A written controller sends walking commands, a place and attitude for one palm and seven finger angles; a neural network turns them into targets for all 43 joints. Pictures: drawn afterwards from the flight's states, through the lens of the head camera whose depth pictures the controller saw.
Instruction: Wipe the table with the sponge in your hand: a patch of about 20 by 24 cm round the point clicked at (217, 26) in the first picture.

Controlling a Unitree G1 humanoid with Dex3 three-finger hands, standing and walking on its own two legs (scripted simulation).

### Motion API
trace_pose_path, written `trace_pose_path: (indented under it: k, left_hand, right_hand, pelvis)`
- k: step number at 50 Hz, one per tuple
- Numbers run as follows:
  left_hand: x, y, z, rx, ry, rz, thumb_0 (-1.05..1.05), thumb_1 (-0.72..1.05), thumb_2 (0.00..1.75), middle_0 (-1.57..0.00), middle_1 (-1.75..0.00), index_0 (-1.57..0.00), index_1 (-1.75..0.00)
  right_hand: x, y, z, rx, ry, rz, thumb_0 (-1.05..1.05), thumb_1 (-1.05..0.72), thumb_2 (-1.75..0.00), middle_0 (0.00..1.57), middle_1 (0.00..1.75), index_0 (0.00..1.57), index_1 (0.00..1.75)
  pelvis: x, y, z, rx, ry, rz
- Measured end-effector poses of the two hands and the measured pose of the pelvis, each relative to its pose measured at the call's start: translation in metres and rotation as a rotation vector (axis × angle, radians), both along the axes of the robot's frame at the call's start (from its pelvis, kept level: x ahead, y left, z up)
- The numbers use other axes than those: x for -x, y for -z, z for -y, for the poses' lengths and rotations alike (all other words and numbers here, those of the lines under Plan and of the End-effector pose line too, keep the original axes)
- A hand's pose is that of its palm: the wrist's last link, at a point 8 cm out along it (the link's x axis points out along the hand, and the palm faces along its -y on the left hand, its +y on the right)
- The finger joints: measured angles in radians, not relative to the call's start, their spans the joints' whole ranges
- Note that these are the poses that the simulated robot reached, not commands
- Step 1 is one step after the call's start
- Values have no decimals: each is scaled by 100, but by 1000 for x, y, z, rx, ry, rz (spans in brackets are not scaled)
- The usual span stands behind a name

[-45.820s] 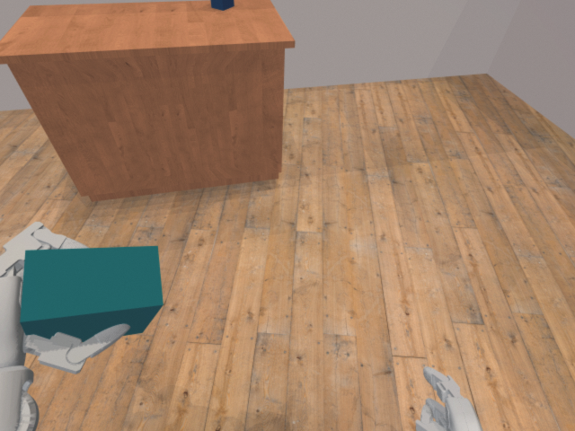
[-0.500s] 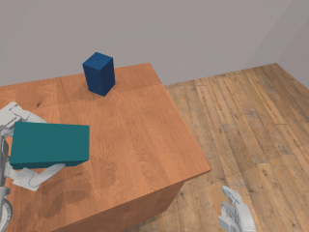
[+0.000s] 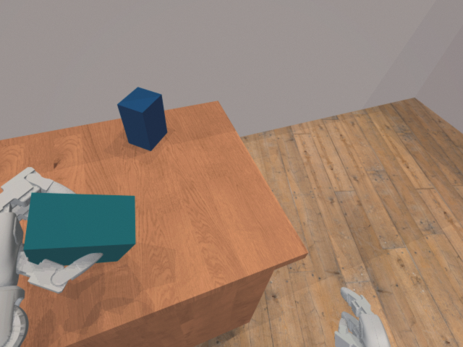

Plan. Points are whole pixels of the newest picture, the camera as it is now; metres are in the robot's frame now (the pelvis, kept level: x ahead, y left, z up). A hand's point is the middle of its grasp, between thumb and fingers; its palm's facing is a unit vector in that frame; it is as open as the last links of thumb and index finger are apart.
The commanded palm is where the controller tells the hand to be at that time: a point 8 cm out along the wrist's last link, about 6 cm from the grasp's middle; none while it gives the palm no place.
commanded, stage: shuffle to correct the standing spot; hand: left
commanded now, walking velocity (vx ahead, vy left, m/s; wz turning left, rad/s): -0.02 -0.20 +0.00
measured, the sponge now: (96, 232) +0.24 +0.21 +0.12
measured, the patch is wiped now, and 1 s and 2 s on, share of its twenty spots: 0.00 0.00 0.00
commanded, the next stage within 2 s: none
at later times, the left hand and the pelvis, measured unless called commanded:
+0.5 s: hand (99, 224) +0.23 +0.19 +0.16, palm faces +0.32 -0.86 -0.39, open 10.2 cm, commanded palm +0.17 +0.23 +0.17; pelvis +0.00 -0.04 +0.00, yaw +0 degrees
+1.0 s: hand (128, 217) +0.24 +0.16 +0.16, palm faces +0.29 -0.86 -0.41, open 10.2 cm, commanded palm +0.18 +0.20 +0.17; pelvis +0.01 -0.07 -0.01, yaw -1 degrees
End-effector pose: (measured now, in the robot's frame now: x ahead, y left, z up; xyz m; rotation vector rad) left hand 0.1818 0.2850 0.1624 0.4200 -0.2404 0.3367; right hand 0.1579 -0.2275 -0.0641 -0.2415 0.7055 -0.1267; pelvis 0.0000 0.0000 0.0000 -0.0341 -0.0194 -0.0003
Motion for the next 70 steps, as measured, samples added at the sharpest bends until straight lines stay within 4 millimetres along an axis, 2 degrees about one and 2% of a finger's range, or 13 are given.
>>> trace_pose_path:
  k: [10,18,26,33,42,52,60,66,70]
  left_hand:
    - [-6,-5,7,-13,10,12,-1,-51,104,-73,-134,-73,-133]
    - [-10,-7,28,-7,34,7,-1,-51,104,-73,-134,-73,-133]
    - [-9,-12,52,-37,46,-15,-1,-51,104,-73,-134,-73,-133]
    - [-9,-8,71,-24,42,-42,-1,-51,104,-73,-134,-73,-133]
    - [-20,-3,83,4,57,-32,-1,-51,104,-73,-134,-73,-133]
    - [-24,-10,77,-59,79,-45,-1,-51,104,-73,-134,-73,-133]
    - [-5,-11,72,-80,96,-60,-1,-51,104,-73,-134,-73,-133]
    - [12,-12,62,-65,54,-46,-1,-51,104,-73,-134,-73,-133]
    - [14,-9,56,-35,23,-27,-1,-51,104,-73,-134,-73,-133]
  right_hand:
    - [-5,-2,6,-11,2,-4,2,-90,-89,21,30,20,30]
    - [-10,0,18,-32,-5,-2,2,-90,-89,21,30,20,30]
    - [-11,5,43,-43,9,-10,2,-90,-89,21,30,20,30]
    - [-8,11,72,-28,37,-20,2,-90,-89,21,30,20,30]
    - [-1,13,95,8,83,-54,2,-90,-89,20,30,20,30]
    - [-9,10,86,-4,75,-43,2,-90,-89,20,30,20,30]
    - [-8,9,69,-16,44,-14,2,-90,-89,20,30,20,30]
    - [3,11,59,-20,32,-18,2,-90,-89,21,30,20,30]
    - [11,12,55,-23,30,-30,2,-90,-89,21,30,20,30]
  pelvis:
    - [-2,-1,10,-9,5,-5]
    - [-3,0,26,-9,6,-10]
    - [-4,2,48,-9,8,-17]
    - [-5,5,65,-10,13,-23]
    - [-14,8,75,-11,9,-28]
    - [-13,7,71,-10,16,-30]
    - [2,7,64,-7,20,-31]
    - [9,7,59,-6,17,-27]
    - [11,7,56,-4,14,-25]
